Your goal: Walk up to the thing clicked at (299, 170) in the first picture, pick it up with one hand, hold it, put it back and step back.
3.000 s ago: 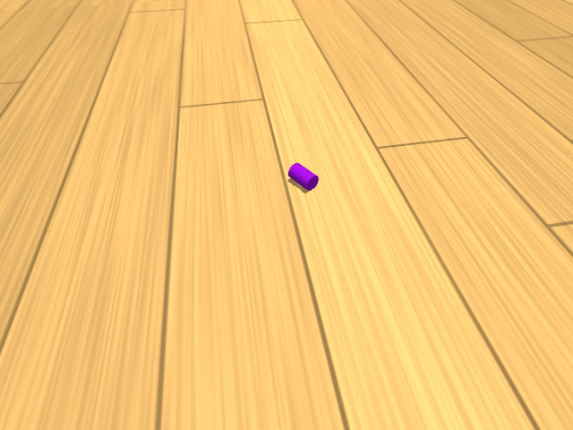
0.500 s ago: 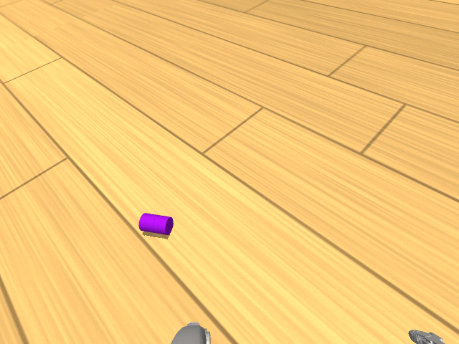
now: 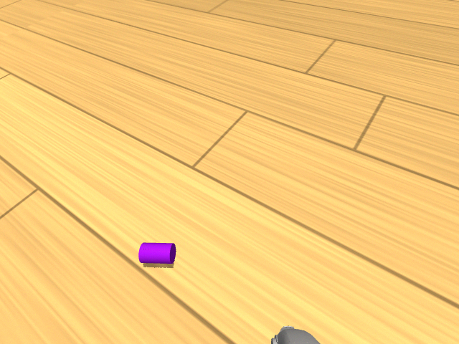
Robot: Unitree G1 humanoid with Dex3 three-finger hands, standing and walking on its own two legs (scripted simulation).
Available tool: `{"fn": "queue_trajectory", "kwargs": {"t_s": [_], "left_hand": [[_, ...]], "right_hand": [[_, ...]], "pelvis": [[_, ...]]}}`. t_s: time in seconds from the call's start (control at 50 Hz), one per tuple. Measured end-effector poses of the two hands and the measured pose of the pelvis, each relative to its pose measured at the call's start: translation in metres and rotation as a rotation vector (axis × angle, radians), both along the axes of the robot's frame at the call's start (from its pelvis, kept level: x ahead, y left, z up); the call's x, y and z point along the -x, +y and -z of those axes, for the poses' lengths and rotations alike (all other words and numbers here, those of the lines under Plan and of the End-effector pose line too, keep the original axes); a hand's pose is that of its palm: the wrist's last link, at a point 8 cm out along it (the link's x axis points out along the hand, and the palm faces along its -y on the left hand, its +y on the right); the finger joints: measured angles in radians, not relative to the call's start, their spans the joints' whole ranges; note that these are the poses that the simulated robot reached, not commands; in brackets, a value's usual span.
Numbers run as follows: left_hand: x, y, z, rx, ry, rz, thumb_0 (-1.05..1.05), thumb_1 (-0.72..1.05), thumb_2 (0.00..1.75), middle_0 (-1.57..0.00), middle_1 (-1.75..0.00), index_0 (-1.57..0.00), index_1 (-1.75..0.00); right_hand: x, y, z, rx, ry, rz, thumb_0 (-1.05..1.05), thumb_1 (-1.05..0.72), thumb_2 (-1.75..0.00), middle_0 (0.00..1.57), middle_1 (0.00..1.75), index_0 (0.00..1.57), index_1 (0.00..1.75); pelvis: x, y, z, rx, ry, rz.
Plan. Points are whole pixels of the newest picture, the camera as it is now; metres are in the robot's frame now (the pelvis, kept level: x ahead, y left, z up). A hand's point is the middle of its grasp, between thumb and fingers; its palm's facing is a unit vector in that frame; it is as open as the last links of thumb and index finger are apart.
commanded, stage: walk up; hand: left
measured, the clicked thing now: (157, 253) +0.61 +0.37 -0.69
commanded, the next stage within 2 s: none
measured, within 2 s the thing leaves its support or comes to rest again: neither
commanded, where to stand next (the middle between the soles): +0.19 +0.17 m, yaw -6 degrees
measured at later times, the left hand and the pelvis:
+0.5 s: hand out of the picture +0.12 +0.51 -0.13, palm faces -0.09 -0.83 -0.55, open 7.4 cm; pelvis +0.05 +0.19 -0.01, yaw -4 degrees
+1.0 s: hand (25, 316) +0.24 +0.45 -0.13, palm faces -0.14 -0.92 -0.37, open 7.4 cm; pelvis +0.08 +0.20 +0.01, yaw -7 degrees
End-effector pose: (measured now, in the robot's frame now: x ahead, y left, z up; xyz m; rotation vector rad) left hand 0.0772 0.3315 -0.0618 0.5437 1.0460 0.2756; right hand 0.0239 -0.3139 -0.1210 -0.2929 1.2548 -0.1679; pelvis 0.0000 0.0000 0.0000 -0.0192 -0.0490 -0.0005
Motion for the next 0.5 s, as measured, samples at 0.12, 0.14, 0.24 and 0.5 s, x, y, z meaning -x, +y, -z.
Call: {"fn": "queue_trajectory", "kwargs": {"t_s": [0.12, 0.14, 0.24, 0.5], "left_hand": [[0.0, 0.039, -0.016, -0.044, -0.006, -0.024, 0.0, 0.9, 0.89, -0.21, -0.3, -0.21, -0.3], [0.001, 0.048, -0.017, -0.052, 0.001, -0.02, 0.0, 0.9, 0.89, -0.21, -0.3, -0.21, -0.3], [0.005, 0.103, -0.017, -0.087, 0.048, -0.002, 0.0, 0.9, 0.89, -0.21, -0.3, -0.21, -0.3], [-0.04, 0.212, 0.022, -0.011, 0.124, -0.014, 0.01, 0.9, 0.9, -0.2, -0.3, -0.2, -0.3]], "right_hand": [[-0.046, 0.036, 0.002, -0.02, -0.058, -0.041, 0.01, -0.91, -0.9, 0.2, 0.3, 0.2, 0.3], [-0.053, 0.042, 0.001, -0.019, -0.075, -0.045, 0.01, -0.91, -0.9, 0.2, 0.3, 0.2, 0.3], [-0.079, 0.069, -0.005, 0.013, -0.132, -0.052, 0.01, -0.91, -0.9, 0.2, 0.3, 0.2, 0.3], [-0.044, 0.175, -0.013, 0.07, -0.053, 0.056, 0.01, -0.91, -0.9, 0.2, 0.3, 0.2, 0.3]], "pelvis": [[-0.009, 0.036, -0.004, 0.004, -0.004, 0.004], [-0.011, 0.043, -0.004, 0.0, -0.001, 0.008], [-0.016, 0.086, 0.002, -0.013, 0.019, 0.032], [-0.05, 0.187, 0.007, -0.013, 0.014, 0.071]]}}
